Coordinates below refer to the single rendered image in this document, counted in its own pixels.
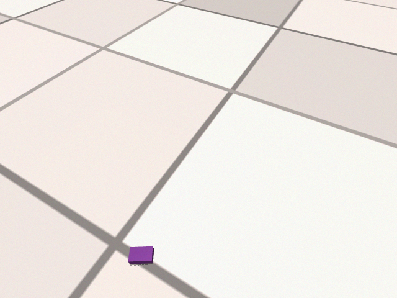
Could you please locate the small box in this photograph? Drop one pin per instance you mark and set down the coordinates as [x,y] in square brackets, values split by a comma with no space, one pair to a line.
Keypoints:
[141,255]

